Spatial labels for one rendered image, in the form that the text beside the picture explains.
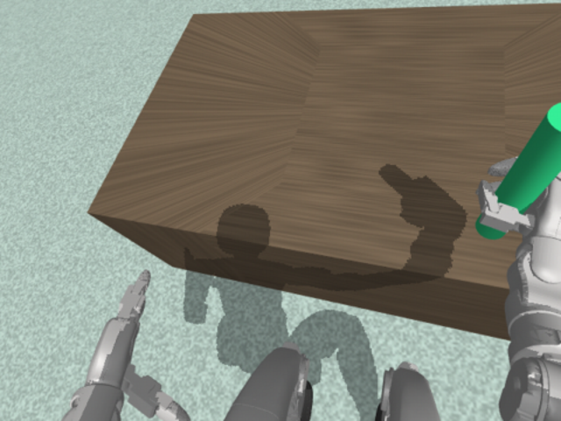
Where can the left robot arm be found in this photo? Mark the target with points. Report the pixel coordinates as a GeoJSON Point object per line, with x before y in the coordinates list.
{"type": "Point", "coordinates": [96, 402]}

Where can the right robot arm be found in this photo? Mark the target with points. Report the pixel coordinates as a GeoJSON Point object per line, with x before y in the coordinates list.
{"type": "Point", "coordinates": [533, 313]}

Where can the right robot hand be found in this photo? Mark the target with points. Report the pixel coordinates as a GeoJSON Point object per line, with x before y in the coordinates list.
{"type": "Point", "coordinates": [542, 218]}

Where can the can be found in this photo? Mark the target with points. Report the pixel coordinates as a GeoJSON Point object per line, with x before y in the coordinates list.
{"type": "Point", "coordinates": [536, 167]}

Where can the left robot hand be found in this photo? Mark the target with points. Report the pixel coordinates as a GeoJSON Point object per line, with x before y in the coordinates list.
{"type": "Point", "coordinates": [111, 361]}

